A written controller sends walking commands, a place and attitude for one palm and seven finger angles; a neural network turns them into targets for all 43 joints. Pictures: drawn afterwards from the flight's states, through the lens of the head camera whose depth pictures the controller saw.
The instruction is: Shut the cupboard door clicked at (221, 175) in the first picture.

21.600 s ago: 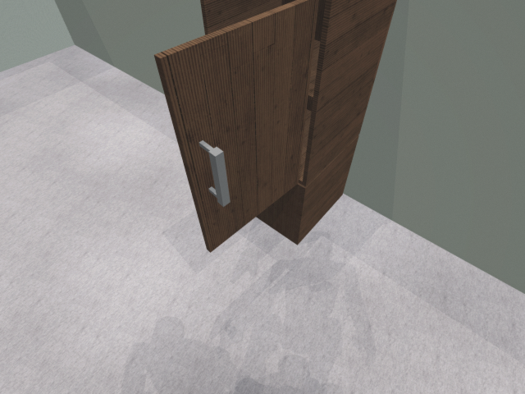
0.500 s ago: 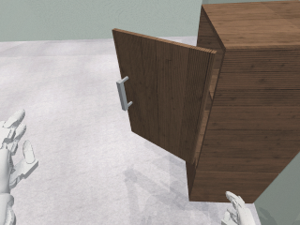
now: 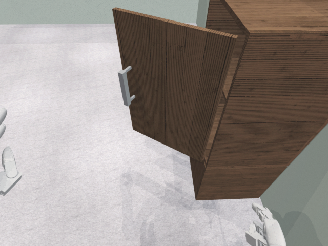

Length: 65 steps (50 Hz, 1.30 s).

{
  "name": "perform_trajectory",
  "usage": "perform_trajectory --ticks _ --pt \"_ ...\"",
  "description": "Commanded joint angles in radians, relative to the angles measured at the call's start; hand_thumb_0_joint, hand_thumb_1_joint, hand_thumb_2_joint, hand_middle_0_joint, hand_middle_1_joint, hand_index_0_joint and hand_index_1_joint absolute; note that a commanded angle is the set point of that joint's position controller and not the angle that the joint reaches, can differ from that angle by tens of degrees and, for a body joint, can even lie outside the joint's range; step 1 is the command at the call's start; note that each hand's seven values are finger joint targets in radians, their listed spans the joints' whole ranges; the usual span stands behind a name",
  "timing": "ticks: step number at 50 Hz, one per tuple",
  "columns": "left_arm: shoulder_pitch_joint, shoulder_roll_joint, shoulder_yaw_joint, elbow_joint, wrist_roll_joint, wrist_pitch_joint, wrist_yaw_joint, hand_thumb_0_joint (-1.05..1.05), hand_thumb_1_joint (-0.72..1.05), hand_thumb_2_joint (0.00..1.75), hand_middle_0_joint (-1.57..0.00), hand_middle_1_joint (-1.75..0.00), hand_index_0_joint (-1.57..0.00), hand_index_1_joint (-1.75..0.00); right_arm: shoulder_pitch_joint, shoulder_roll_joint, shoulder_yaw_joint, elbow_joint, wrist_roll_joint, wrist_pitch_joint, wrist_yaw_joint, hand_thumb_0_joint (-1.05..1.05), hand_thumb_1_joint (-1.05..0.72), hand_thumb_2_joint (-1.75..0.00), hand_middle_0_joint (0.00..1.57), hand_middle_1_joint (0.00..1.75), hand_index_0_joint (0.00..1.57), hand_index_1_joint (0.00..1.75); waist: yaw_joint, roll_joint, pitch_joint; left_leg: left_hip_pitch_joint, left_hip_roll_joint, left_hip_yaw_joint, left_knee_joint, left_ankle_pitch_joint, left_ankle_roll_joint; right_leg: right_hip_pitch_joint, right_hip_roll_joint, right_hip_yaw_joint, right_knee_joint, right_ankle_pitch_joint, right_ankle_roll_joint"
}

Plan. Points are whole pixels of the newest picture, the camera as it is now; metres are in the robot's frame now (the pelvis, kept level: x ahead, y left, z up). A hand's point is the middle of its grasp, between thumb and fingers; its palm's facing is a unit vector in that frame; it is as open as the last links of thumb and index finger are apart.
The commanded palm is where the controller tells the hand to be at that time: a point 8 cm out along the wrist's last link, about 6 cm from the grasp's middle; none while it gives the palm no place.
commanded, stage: step back with the hand held close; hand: left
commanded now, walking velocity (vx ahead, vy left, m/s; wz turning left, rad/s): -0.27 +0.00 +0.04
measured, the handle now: (128, 86) +0.69 +0.18 -0.02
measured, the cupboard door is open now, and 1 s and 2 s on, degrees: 58 58 58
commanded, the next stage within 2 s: stop stepping back and stand still in 1.04 s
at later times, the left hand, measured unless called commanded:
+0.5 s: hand out of the picture +0.12 +0.25 +0.17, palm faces +0.47 -0.76 -0.45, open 7.4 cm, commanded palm +0.05 +0.29 +0.18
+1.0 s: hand out of the picture +0.03 +0.24 +0.19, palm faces +0.41 -0.78 -0.48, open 7.4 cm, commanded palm -0.02 +0.28 +0.18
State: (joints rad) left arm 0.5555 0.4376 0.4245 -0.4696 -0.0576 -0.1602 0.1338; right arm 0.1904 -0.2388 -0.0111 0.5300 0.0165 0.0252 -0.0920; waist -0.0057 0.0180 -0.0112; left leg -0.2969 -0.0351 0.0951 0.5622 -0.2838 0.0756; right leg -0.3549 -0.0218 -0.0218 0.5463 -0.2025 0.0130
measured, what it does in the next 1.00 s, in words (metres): walks backwards: right foot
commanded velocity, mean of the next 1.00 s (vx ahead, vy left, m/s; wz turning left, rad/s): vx -0.37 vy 0.00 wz -0.03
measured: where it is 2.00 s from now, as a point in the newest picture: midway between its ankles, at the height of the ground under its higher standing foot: outside the picture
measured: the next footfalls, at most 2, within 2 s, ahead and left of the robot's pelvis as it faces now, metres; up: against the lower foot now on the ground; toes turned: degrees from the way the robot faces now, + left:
right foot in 0.72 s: -0.11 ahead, -0.15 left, +0.00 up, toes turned +7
left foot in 1.04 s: -0.05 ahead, +0.08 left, +0.00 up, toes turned +1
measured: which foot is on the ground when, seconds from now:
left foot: down 0.00-0.90, up 0.92-1.00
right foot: down 0.00-0.52, up 0.54-0.70, down 0.72-1.00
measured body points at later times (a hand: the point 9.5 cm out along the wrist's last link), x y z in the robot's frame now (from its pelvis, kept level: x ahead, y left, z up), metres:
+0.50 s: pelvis -0.07 -0.01 -0.01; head -0.06 +0.00 +0.44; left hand +0.09 +0.29 +0.20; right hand +0.10 -0.26 -0.09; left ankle +0.01 +0.07 -0.73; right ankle +0.04 -0.14 -0.73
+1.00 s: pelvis -0.15 -0.02 +0.00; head -0.17 +0.00 +0.45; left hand +0.00 +0.28 +0.22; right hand +0.03 -0.26 -0.06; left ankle -0.06 +0.07 -0.72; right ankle -0.15 -0.16 -0.73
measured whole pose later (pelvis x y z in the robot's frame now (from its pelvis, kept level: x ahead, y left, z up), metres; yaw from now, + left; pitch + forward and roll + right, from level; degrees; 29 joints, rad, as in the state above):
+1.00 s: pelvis -0.15 -0.02 +0.00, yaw +1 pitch +1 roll -3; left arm 0.58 0.49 0.43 -0.53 -0.04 -0.28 0.14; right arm 0.20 -0.20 -0.01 0.62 -0.01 -0.05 -0.08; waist -0.02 -0.01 -0.09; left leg -0.50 0.01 0.00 0.69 -0.28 -0.02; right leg -0.26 0.07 0.08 0.51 -0.28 0.00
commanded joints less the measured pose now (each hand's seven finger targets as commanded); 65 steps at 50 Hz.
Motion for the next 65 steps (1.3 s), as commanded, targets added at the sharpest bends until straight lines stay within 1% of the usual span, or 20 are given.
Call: perform_trajectory --ticks 1,12,17,20,23,26,29,33,38,40,44,47,50,52,53,55,56,58,62,65 --pt "-0.061 0.157 0.142 -0.200 0.016 -0.072 0.031 0.00 0.90 0.90 -0.20 -0.30 -0.20 -0.30 -0.085 -0.135 -0.047 -0.158 -0.001 -0.061 -0.014 0.00 -0.90 -0.90 0.20 0.30 0.20 0.30 0.008 0.093 -0.071 -0.370 0.203 -0.237 -0.277 -0.148 0.017 0.351 -0.007 0.077 0.115 0.188 -0.003" --pt "-0.133 0.136 0.139 -0.237 0.043 -0.126 0.025 0.00 0.90 0.90 -0.20 -0.30 -0.20 -0.30 -0.056 -0.136 -0.049 -0.143 -0.008 -0.118 -0.002 0.00 -0.90 -0.90 0.20 0.30 0.20 0.30 -0.003 0.071 -0.051 -0.515 0.180 -0.243 -0.217 -0.410 0.042 0.363 0.009 0.140 0.161 0.119 -0.012" --pt "-0.126 0.160 0.143 -0.225 0.032 -0.139 0.038 0.00 0.90 0.90 -0.20 -0.30 -0.20 -0.30 -0.045 -0.113 -0.050 -0.115 -0.017 -0.125 0.013 0.00 -0.90 -0.90 0.20 0.30 0.20 0.30 -0.010 -0.096 -0.042 -0.304 0.074 -0.176 0.020 -0.260 -0.020 0.074 -0.144 0.345 -0.116 -0.088 -0.093" --pt "-0.074 0.192 0.164 -0.216 0.023 -0.144 0.053 0.00 0.90 0.90 -0.20 -0.30 -0.20 -0.30 -0.049 -0.108 -0.053 -0.100 -0.017 -0.115 0.022 0.00 -0.90 -0.90 0.20 0.30 0.20 0.30 -0.012 -0.099 -0.076 -0.183 0.063 -0.166 0.054 -0.176 -0.035 -0.020 -0.173 0.336 -0.185 -0.136 -0.109" --pt "-0.036 0.194 0.177 -0.239 0.023 -0.160 0.060 0.00 0.90 0.90 -0.20 -0.30 -0.20 -0.30 -0.054 -0.114 -0.049 -0.104 -0.011 -0.112 0.018 0.00 -0.90 -0.90 0.20 0.30 0.20 0.30 -0.015 -0.020 -0.104 -0.221 0.107 -0.208 -0.081 -0.227 -0.008 0.038 -0.092 0.213 -0.108 -0.141 -0.058" --pt "-0.029 0.176 0.202 -0.247 0.043 -0.173 0.057 0.00 0.90 0.90 -0.20 -0.30 -0.20 -0.30 -0.085 -0.140 -0.054 -0.114 -0.010 -0.135 -0.001 0.00 -0.90 -0.90 0.20 0.30 0.20 0.30 0.000 0.220 -0.110 -0.564 0.291 -0.379 -0.366 -0.478 0.071 0.367 0.074 0.067 0.257 0.025 0.009" --pt "-0.039 0.168 0.206 -0.215 0.051 -0.171 0.037 0.00 0.90 0.90 -0.20 -0.30 -0.20 -0.30 -0.085 -0.143 -0.076 -0.103 -0.011 -0.158 -0.001 0.00 -0.90 -0.90 0.20 0.30 0.20 0.30 0.007 0.176 -0.086 -0.604 0.363 -0.381 -0.380 -0.507 0.088 0.387 0.122 0.065 0.375 -0.094 0.019" --pt "-0.063 0.113 0.126 -0.207 0.019 -0.186 0.017 0.00 0.90 0.90 -0.20 -0.30 -0.20 -0.30 -0.072 -0.119 -0.058 -0.051 -0.027 -0.188 0.010 0.00 -0.90 -0.90 0.20 0.30 0.20 0.30 0.001 0.144 -0.036 -0.290 0.303 -0.320 -0.295 -0.203 0.036 0.165 0.086 0.069 0.081 -0.102 -0.010" --pt "-0.168 0.153 0.087 -0.303 0.007 -0.199 0.032 0.00 0.90 0.90 -0.20 -0.30 -0.20 -0.30 -0.076 -0.087 -0.065 -0.010 -0.015 -0.196 0.006 0.00 -0.90 -0.90 0.20 0.30 0.20 0.30 -0.014 0.057 -0.332 0.232 0.189 -0.106 -0.073 0.432 -0.047 0.027 0.005 0.141 -0.081 0.307 0.016" --pt "-0.089 0.223 0.160 -0.303 0.001 -0.182 0.034 0.00 0.90 0.90 -0.20 -0.30 -0.20 -0.30 -0.103 -0.088 -0.067 -0.035 -0.013 -0.181 0.005 0.00 -0.90 -0.90 0.20 0.30 0.20 0.30 -0.006 0.011 -0.352 0.210 0.170 -0.097 -0.074 0.303 -0.053 0.037 -0.005 0.142 -0.096 0.249 0.022" --pt "-0.009 0.245 0.188 -0.245 -0.008 -0.170 0.030 0.00 0.90 0.90 -0.20 -0.30 -0.20 -0.30 -0.130 -0.065 -0.047 -0.074 -0.014 -0.138 0.008 0.00 -0.90 -0.90 0.20 0.30 0.20 0.30 -0.017 -0.054 -0.121 0.088 0.069 -0.063 0.082 -0.038 -0.100 -0.206 -0.134 0.286 -0.309 -0.186 -0.081" --pt "-0.010 0.231 0.173 -0.160 0.011 -0.141 0.042 0.00 0.90 0.90 -0.20 -0.30 -0.20 -0.30 -0.113 -0.049 -0.039 -0.053 -0.031 -0.106 0.007 0.00 -0.90 -0.90 0.20 0.30 0.20 0.30 -0.017 -0.150 -0.025 -0.006 0.046 -0.123 0.270 -0.039 -0.108 -0.252 -0.235 0.320 -0.331 -0.033 -0.156" --pt "-0.117 0.191 0.104 -0.132 0.021 -0.135 0.037 0.00 0.90 0.90 -0.20 -0.30 -0.20 -0.30 -0.103 -0.073 -0.026 -0.054 -0.025 -0.098 -0.004 0.00 -0.90 -0.90 0.20 0.30 0.20 0.30 -0.034 -0.064 0.073 -0.039 0.070 -0.157 -0.042 0.069 -0.087 -0.172 -0.111 0.196 -0.226 0.071 -0.079" --pt "-0.113 0.198 0.108 -0.134 0.019 -0.147 0.034 0.00 0.90 0.90 -0.20 -0.30 -0.20 -0.30 -0.095 -0.117 -0.044 -0.060 -0.007 -0.110 -0.013 0.00 -0.90 -0.90 0.20 0.30 0.20 0.30 -0.005 0.090 -0.005 -0.040 0.171 -0.232 -0.226 0.264 -0.045 -0.013 0.062 0.094 -0.108 0.076 -0.009" --pt "-0.099 0.200 0.107 -0.141 0.008 -0.166 0.024 0.00 0.90 0.90 -0.20 -0.30 -0.20 -0.30 -0.087 -0.130 -0.055 -0.070 0.012 -0.127 -0.009 0.00 -0.90 -0.90 0.20 0.30 0.20 0.30 -0.001 0.105 -0.088 -0.082 0.222 -0.257 -0.291 0.117 -0.017 0.131 0.098 0.070 -0.028 0.026 0.003" --pt "-0.091 0.188 0.130 -0.216 0.017 -0.171 0.011 0.00 0.90 0.90 -0.20 -0.30 -0.20 -0.30 -0.119 -0.148 -0.058 -0.086 -0.024 -0.154 -0.009 0.00 -0.90 -0.90 0.20 0.30 0.20 0.30 0.014 0.336 -0.148 -0.312 0.354 -0.465 -0.506 -0.273 0.052 0.307 0.153 0.067 0.269 -0.138 0.009" --pt "-0.074 0.175 0.133 -0.245 0.022 -0.166 0.009 0.00 0.90 0.90 -0.20 -0.30 -0.20 -0.30 -0.105 -0.128 -0.061 -0.076 -0.030 -0.163 -0.002 0.00 -0.90 -0.90 0.20 0.30 0.20 0.30 0.015 0.262 -0.174 -0.331 0.379 -0.479 -0.504 -0.341 0.069 0.311 0.138 0.085 0.362 -0.172 0.001" --pt "-0.025 0.171 0.132 -0.316 0.008 -0.157 0.011 0.00 0.90 0.90 -0.20 -0.30 -0.20 -0.30 -0.089 -0.113 -0.062 -0.075 -0.027 -0.184 0.010 0.00 -0.90 -0.90 0.20 0.30 0.20 0.30 0.020 0.147 -0.207 -0.151 0.331 -0.385 -0.438 -0.248 0.053 0.185 0.127 0.060 0.327 -0.255 -0.005" --pt "0.023 0.161 0.113 -0.369 -0.019 -0.110 0.031 0.00 0.90 0.90 -0.20 -0.30 -0.20 -0.30 -0.059 -0.090 -0.033 -0.056 -0.033 -0.203 0.016 0.00 -0.90 -0.90 0.20 0.30 0.20 0.30 0.007 0.269 -0.205 0.038 0.220 -0.268 -0.452 -0.263 -0.069 0.180 0.145 -0.050 -0.064 -0.326 -0.027" --pt "0.038 0.229 0.170 -0.346 -0.010 -0.079 0.041 0.00 0.90 0.90 -0.20 -0.30 -0.20 -0.30 -0.025 -0.089 -0.026 -0.031 -0.045 -0.185 0.012 0.00 -0.90 -0.90 0.20 0.30 0.20 0.30 -0.011 0.179 -0.189 0.068 0.107 -0.135 -0.263 -0.098 -0.119 0.204 0.059 0.004 -0.297 -0.179 -0.073"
